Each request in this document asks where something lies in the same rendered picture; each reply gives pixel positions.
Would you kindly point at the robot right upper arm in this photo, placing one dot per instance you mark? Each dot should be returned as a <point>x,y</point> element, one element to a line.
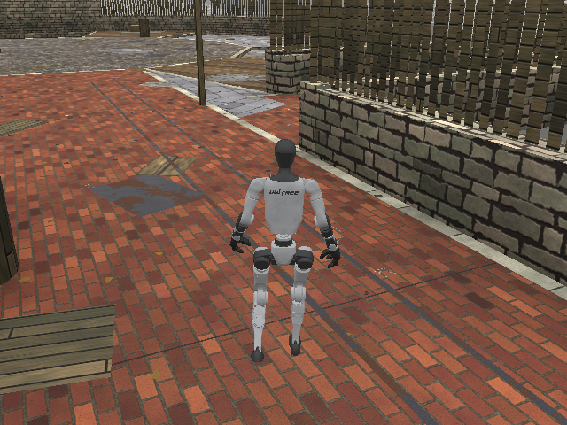
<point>312,187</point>

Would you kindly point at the right robot forearm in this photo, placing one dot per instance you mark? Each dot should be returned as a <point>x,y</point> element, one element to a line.
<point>328,236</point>

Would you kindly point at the left robot hand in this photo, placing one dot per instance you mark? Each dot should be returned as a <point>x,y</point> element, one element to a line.
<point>243,240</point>

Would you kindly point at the right robot hand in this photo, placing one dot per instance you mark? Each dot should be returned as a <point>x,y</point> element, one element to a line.
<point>332,254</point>

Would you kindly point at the left robot forearm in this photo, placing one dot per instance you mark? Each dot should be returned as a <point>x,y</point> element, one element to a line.
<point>239,229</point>

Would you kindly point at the robot right shin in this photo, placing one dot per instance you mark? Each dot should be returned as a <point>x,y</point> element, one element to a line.
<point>297,316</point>

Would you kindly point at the robot right thigh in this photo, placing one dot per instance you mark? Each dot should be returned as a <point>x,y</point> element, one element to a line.
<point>303,263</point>

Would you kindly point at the robot left upper arm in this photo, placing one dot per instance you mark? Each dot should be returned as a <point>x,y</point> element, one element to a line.
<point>251,199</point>

